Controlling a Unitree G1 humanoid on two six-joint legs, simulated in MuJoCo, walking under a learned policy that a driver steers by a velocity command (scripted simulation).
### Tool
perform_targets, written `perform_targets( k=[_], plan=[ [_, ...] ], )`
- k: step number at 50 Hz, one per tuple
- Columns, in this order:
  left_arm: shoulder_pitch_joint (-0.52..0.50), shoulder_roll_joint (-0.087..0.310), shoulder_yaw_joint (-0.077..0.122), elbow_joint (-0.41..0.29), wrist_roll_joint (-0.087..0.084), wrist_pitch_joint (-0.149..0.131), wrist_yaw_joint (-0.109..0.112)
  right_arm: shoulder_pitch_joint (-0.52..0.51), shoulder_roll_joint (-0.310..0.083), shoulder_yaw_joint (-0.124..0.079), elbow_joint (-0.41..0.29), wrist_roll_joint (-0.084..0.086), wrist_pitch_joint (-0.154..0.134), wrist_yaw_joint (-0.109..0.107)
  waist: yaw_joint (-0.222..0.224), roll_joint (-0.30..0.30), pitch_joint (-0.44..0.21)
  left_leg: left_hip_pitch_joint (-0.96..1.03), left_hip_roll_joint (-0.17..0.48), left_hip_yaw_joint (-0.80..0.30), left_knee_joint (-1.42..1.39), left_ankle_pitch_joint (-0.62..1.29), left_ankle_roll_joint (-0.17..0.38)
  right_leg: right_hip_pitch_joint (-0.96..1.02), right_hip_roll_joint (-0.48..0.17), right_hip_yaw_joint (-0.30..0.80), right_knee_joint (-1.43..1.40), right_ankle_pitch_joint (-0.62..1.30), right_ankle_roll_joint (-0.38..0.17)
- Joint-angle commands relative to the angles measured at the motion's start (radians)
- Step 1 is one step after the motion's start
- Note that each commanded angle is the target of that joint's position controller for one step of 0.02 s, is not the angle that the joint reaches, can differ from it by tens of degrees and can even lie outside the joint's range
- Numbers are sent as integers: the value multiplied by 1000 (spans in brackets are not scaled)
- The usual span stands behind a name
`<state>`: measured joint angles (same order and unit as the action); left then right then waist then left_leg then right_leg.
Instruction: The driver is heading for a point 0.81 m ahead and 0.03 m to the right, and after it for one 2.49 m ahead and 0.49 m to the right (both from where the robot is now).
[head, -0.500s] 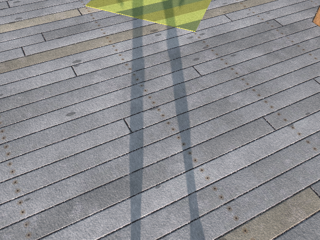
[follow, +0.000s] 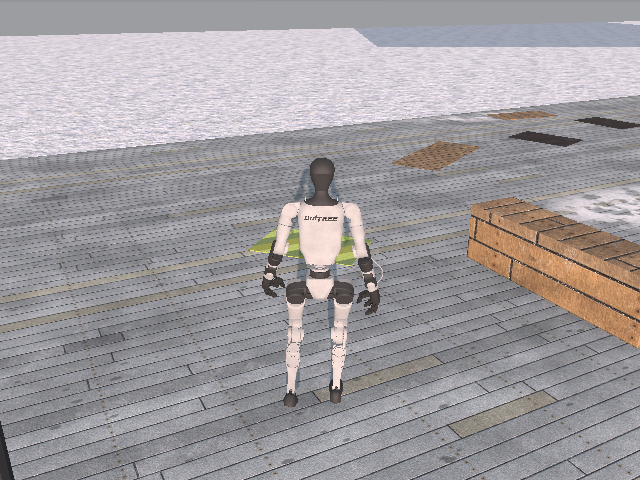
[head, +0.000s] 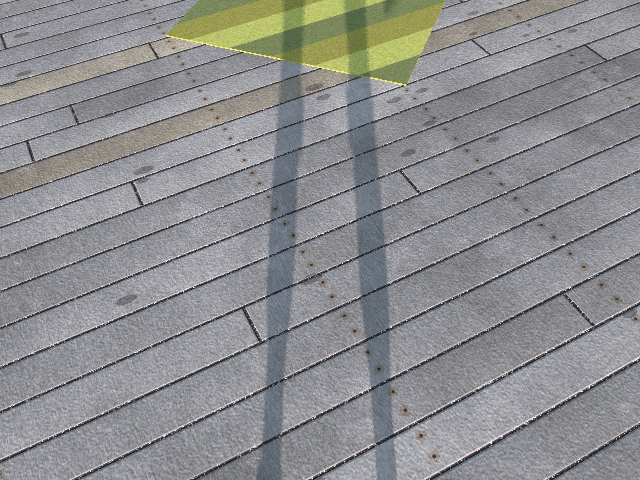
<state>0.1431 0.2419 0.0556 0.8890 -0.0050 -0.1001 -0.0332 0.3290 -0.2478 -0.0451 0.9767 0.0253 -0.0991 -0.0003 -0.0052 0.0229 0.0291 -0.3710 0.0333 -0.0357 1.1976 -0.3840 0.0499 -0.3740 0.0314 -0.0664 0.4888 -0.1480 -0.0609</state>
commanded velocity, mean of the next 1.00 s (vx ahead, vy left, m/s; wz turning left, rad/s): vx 0.36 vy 0.00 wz -0.14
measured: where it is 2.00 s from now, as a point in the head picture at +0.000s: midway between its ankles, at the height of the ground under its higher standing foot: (322, 464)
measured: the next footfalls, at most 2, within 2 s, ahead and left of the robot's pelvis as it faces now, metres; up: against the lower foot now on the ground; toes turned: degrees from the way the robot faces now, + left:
left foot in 0.44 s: +0.41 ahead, +0.16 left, +0.00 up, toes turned +2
right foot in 0.92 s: +0.56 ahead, -0.07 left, +0.00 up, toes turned -11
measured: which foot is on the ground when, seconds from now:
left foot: up 0.00-0.42, down 0.44-0.92, up 0.94-1.00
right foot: down 0.00-0.44, up 0.46-0.90, down 0.92-1.00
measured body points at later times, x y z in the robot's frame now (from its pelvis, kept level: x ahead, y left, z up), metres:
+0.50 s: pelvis +0.28 +0.06 -0.01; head +0.31 +0.07 +0.44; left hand +0.26 +0.32 -0.15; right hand +0.45 -0.19 -0.11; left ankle +0.37 +0.15 -0.73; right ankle +0.10 -0.08 -0.66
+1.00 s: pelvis +0.45 +0.03 +0.00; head +0.49 +0.00 +0.44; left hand +0.64 +0.28 -0.11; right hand +0.51 -0.26 -0.14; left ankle +0.38 +0.16 -0.67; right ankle +0.52 -0.06 -0.73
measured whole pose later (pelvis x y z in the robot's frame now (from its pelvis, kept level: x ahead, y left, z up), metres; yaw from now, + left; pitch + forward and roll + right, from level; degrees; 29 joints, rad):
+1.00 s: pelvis +0.45 +0.03 +0.00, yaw -11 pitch +3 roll +2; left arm 0.12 0.26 0.09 0.81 0.01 -0.03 -0.02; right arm 0.11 -0.28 -0.07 0.90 0.00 -0.03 -0.04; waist 0.01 0.01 0.05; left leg -0.36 0.00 0.05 0.99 -0.56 -0.02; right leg -0.46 0.03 -0.01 0.56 -0.15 -0.06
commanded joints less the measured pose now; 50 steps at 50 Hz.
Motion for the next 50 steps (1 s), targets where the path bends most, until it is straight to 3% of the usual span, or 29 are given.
perform_targets(
  k=[1,3,5,8,11,15,18,20,21,22,23,24,25,26,27,28,29,31,32,36,41,44,45,46,47,48,49,50],
  plan=[
    [42,74,9,-16,13,-12,-7,22,-69,-29,-70,-8,-1,-11,-16,-115,-76,-212,114,-42,-1,108,7,205,-267,311,-304,97,-169],
    [66,94,15,3,13,-17,-1,23,-53,-31,-68,-8,19,-17,-26,-90,-48,-205,123,-28,-47,147,-5,141,-247,257,-355,99,-185],
    [95,128,22,17,10,-19,13,-54,-64,-33,-98,-16,24,-20,-17,-72,-8,-282,135,-26,-155,220,-32,152,-256,228,-375,165,-199],
    [151,137,22,35,7,-8,31,-157,-55,-35,-128,-22,20,-16,11,-67,-3,-339,127,-17,-331,389,-44,213,-237,181,-382,170,-169],
    [199,142,23,54,-4,-2,36,-271,-40,-24,-156,-15,12,-4,51,-76,23,-295,92,21,-513,489,-44,233,-212,128,-382,165,-142],
    [272,152,27,91,-12,11,38,-380,-41,-16,-196,-5,6,18,87,-77,52,-318,66,30,-628,455,-32,359,-257,136,-341,150,-138],
    [266,169,36,103,-16,24,44,-388,-63,-19,-217,-2,-4,35,63,-93,50,-287,53,26,-680,356,4,437,-304,152,-277,213,-119],
    [225,179,40,97,-18,33,46,-283,-104,-38,-193,-5,-9,36,-6,-110,-13,-107,4,70,-707,307,36,438,-286,128,-159,452,-93],
    [212,160,33,91,-15,37,45,-131,-144,-62,-143,-9,-9,30,-76,-92,-103,103,-29,96,-719,318,63,394,-232,87,19,571,-67],
    [213,126,17,67,0,37,45,61,-218,-85,-102,-21,-9,21,-140,-1,-251,417,121,-73,-692,342,127,198,-170,36,320,387,-30],
    [330,-8,-23,61,1,14,33,145,-299,-103,-75,-25,-4,24,-90,265,-382,770,350,-547,-800,162,293,-217,18,32,690,-197,37],
    [289,76,-5,75,-19,-11,28,132,-199,-73,-80,-18,-5,25,-110,214,-398,774,358,-675,-891,78,283,-339,-3,175,833,-408,23],
    [197,142,12,45,-42,-27,25,41,-154,-58,-99,-15,-7,22,-99,160,-253,654,325,-526,-897,113,231,-409,-58,174,866,-345,3],
    [138,142,12,31,-42,-31,30,-40,-127,-48,-119,-20,-7,21,-72,71,-179,512,288,-401,-916,206,204,-380,-112,147,828,-254,-2],
    [106,131,19,27,-24,-24,38,-103,-100,-38,-127,-31,-7,25,-40,18,-98,364,255,-307,-947,378,191,-332,-137,130,764,-202,6],
    [133,119,24,34,-13,-11,42,-124,-84,-31,-125,-42,-12,28,-1,44,-85,280,233,-228,-949,580,184,-250,-158,137,724,-187,13],
    [177,87,21,49,-14,6,45,-128,-77,-30,-114,-45,-14,30,25,48,-88,238,227,-173,-960,676,186,-197,-159,138,693,-188,24],
    [194,59,21,60,-18,32,52,-114,-83,-30,-92,-51,-21,22,43,39,-71,182,205,-63,-970,851,175,-165,-142,129,631,-157,37],
    [176,48,19,48,-16,40,53,-120,-106,-34,-86,-52,-20,13,50,52,-66,175,211,-28,-977,890,182,-181,-136,134,570,-121,49],
    [52,46,15,-3,-3,51,42,-146,-141,-40,-83,-47,0,-21,25,61,-66,163,173,110,-985,854,145,-130,-114,93,305,102,57],
    [-45,77,27,-72,-1,70,20,-127,-162,-51,-62,-24,36,-45,-10,60,-62,290,227,119,-924,764,137,-151,-101,69,184,81,43],
    [-35,95,39,-101,-1,74,4,-156,-176,-61,-73,-6,59,-57,8,71,-56,329,249,112,-803,763,105,-133,-79,39,123,-30,9],
    [10,100,47,-94,-1,72,1,-175,-178,-64,-82,1,67,-61,35,56,-74,322,226,133,-713,796,78,-62,-48,10,43,9,-11],
    [82,144,68,-81,3,69,6,-139,-165,-62,-80,-3,71,-61,58,-4,-120,285,162,165,-559,759,28,77,-25,31,-44,179,-45],
    [153,254,99,-85,12,70,25,-134,-137,-50,-113,-35,67,-56,66,-189,-194,88,65,208,-277,460,-49,284,-193,286,-45,634,-132],
    [163,304,100,-99,22,71,29,-85,-70,-26,-140,-61,62,-43,18,-329,-299,-223,-113,130,17,-330,-101,525,-410,623,-50,835,-348],
    [162,225,78,-116,18,70,24,-119,-103,-32,-134,-42,59,-27,54,-190,-369,-252,-71,-46,104,-313,-80,490,-389,624,-90,608,-333],
    [82,197,72,-142,11,65,25,-169,-122,-38,-146,-12,63,-25,39,-137,-273,-296,-43,-48,103,-231,-69,397,-341,528,-116,469,-283]
  ],
)
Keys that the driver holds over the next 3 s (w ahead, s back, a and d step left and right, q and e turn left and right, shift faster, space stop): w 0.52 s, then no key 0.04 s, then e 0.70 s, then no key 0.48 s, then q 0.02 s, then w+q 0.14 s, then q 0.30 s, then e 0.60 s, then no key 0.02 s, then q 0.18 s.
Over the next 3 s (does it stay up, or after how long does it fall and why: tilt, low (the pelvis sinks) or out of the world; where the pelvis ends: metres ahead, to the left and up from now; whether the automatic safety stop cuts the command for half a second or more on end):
stays up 0.63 0.02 0.01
